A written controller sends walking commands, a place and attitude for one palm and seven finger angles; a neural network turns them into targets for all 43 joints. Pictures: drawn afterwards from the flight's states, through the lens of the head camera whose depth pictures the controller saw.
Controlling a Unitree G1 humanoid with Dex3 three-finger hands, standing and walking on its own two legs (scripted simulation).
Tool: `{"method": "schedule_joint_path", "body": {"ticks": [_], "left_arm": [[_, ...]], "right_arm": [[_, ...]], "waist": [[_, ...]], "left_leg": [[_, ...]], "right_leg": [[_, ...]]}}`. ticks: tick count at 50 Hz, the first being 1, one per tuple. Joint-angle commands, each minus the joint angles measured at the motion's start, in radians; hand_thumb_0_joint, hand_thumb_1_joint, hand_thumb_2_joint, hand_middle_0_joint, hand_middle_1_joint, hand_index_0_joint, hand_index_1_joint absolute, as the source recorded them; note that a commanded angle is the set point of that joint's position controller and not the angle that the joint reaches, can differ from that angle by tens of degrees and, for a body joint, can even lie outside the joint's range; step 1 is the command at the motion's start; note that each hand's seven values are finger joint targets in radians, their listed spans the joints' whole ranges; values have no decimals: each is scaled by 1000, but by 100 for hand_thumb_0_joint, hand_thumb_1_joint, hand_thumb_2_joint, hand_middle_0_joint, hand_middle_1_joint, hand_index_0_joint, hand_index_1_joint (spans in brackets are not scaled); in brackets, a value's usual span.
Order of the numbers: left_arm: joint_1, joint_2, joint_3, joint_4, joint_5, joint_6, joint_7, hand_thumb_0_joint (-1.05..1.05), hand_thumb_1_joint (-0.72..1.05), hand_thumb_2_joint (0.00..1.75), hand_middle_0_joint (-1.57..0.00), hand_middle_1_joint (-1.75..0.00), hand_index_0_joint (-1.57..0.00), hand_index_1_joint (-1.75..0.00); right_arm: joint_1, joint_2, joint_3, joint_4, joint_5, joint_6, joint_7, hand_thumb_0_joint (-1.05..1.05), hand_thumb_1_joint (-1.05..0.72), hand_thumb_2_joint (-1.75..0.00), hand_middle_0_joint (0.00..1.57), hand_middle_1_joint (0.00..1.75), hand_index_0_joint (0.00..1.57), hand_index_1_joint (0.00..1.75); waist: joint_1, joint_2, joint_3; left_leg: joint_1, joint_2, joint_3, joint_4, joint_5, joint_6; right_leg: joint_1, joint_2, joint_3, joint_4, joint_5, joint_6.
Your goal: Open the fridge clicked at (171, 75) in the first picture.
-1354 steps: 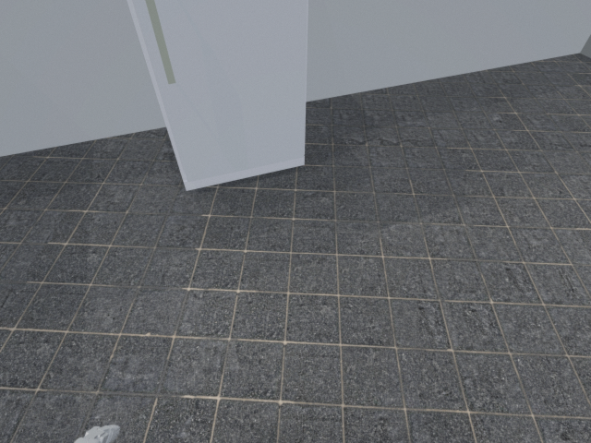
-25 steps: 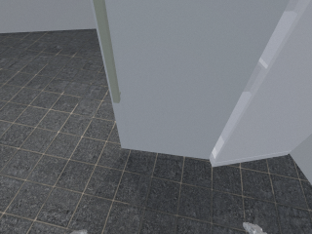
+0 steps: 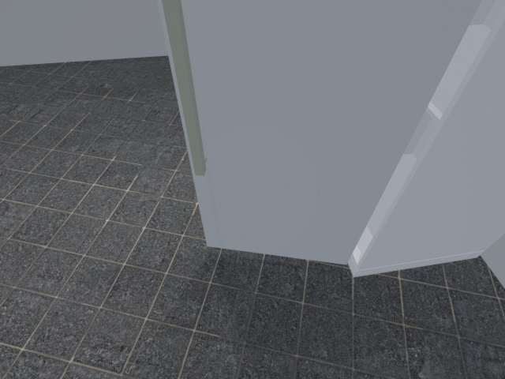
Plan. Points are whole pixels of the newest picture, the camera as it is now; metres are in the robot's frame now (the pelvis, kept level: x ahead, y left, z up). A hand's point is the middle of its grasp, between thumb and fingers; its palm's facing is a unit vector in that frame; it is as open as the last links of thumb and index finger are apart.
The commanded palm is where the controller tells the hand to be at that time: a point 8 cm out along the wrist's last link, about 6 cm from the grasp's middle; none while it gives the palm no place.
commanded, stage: let the arm hang, fingers relaxed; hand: left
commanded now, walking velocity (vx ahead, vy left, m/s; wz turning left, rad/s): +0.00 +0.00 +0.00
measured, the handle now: (190, 93) +0.69 +0.19 +0.08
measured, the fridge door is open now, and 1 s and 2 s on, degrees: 72 72 72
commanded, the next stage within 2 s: look to check the result in 0.32 s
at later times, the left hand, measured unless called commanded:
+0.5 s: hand out of the picture +0.08 +0.23 -0.16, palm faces -0.02 -0.96 -0.29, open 7.4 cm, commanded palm none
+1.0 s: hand out of the picture +0.10 +0.23 -0.15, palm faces -0.02 -0.94 -0.33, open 7.4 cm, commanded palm none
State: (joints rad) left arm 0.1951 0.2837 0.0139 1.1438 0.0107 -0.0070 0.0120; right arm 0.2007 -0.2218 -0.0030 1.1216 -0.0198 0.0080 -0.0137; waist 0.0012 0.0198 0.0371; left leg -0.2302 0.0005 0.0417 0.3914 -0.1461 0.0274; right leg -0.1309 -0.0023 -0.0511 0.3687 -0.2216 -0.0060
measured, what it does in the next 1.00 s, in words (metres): stands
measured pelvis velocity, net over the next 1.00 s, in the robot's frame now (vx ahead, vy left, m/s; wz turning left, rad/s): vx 0.03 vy -0.01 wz -0.01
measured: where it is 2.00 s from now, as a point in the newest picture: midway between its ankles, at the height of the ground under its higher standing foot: outside the picture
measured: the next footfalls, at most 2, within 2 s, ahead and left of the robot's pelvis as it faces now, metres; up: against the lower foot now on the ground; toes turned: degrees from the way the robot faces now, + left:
none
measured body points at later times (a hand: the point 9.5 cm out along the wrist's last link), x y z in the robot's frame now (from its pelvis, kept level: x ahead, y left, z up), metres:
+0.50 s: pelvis +0.01 +0.00 +0.00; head +0.03 +0.01 +0.45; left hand +0.08 +0.28 -0.14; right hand +0.08 -0.29 -0.13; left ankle +0.04 +0.10 -0.74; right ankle -0.01 -0.12 -0.74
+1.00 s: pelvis +0.03 -0.01 +0.00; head +0.04 -0.01 +0.45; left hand +0.10 +0.28 -0.13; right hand +0.11 -0.30 -0.13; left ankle +0.04 +0.10 -0.74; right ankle -0.01 -0.12 -0.74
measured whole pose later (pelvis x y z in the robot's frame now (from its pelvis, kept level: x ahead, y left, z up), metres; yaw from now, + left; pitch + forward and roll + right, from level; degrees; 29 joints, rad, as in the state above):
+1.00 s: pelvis +0.03 -0.01 +0.00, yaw +0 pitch -1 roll +0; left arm 0.11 0.32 0.01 1.13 0.01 -0.02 0.00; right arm 0.09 -0.32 0.00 1.13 -0.02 -0.01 -0.01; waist 0.00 0.00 0.04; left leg -0.15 0.00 0.04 0.31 -0.14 0.01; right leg -0.05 0.00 -0.05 0.28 -0.22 -0.02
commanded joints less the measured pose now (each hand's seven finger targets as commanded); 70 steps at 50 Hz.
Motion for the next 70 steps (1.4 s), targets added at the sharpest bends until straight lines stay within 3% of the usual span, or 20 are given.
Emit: {"method": "schedule_joint_path", "body": {"ticks": [1, 11, 15, 21, 31, 70], "left_arm": [[-1, 141, 18, -43, 6, -14, 7, 0, 90, 90, -20, -30, -20, -30], [-54, 169, 23, -64, 6, -25, 5, 0, 90, 90, -20, -30, -20, -30], [-73, 181, 26, -65, 5, -24, 3, 0, 90, 90, -20, -30, -20, -30], [-83, 204, 30, -65, 4, -29, 2, 0, 90, 90, -20, -30, -20, -30], [-91, 225, 27, -52, 2, -29, 0, 0, 90, 90, -20, -30, -20, -30], [-89, 221, 31, -63, -2, -32, 10, 0, 90, 90, -20, -30, -20, -30]], "right_arm": [[-15, -190, -39, -45, 2, -21, -11, 0, -90, -90, 20, 30, 20, 30], [-70, -218, -39, -47, 3, -29, -7, 0, -90, -90, 20, 30, 20, 30], [-89, -236, -38, -47, 1, -31, -7, 0, -90, -90, 20, 30, 20, 30], [-103, -265, -40, -53, 4, -34, -8, 0, -90, -90, 20, 30, 20, 30], [-124, -292, -39, -52, 7, -32, -8, 0, -90, -90, 20, 30, 20, 30], [-108, -274, -35, -40, 5, -28, -16, 0, -90, -90, 20, 30, 20, 30]], "waist": [[-2, -24, -16], [-5, -22, -48], [-6, 9, -38], [-9, -2, -75], [-9, -12, -76], [-11, -27, -81]], "left_leg": [[25, 124, -137, -104, -22, 13], [81, 125, -127, -95, 96, 7], [79, 127, -130, -112, 82, 4], [116, 132, -129, -103, 130, 5], [144, 136, -129, -104, 153, 4], [172, 138, -92, -89, 212, -9]], "right_leg": [[-43, -107, 100, -81, -11, -42], [-20, -118, 106, -90, 78, -35], [-12, -120, 107, -100, 63, -35], [8, -124, 111, -109, 104, -37], [13, -130, 113, -125, 129, -37], [63, -136, 117, -124, 315, -33]]}}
